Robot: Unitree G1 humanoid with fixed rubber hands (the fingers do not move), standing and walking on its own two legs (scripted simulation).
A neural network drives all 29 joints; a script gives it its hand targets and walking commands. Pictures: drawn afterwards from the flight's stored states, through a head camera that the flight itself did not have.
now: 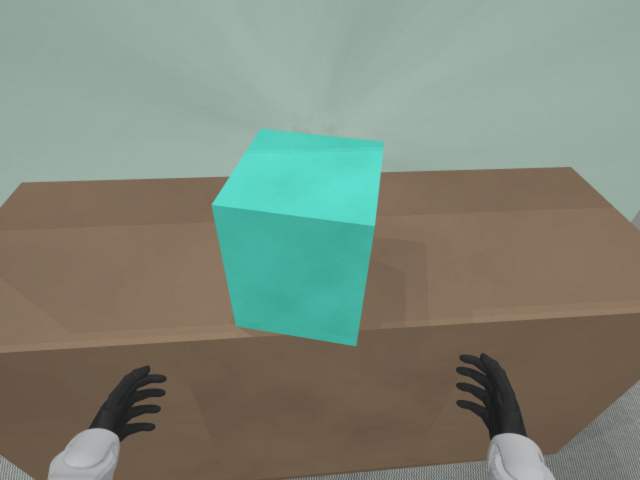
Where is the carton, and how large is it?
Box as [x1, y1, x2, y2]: [212, 129, 383, 345]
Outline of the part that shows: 260,129 212,203 212,209 235,323 237,326 355,345 374,228 383,142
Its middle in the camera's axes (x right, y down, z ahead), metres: -0.02 +0.00 +0.63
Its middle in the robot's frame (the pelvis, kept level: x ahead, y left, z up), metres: +0.46 +0.02 +0.06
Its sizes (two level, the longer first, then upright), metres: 0.210 0.200 0.250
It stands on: a pedestal, 0.70 m high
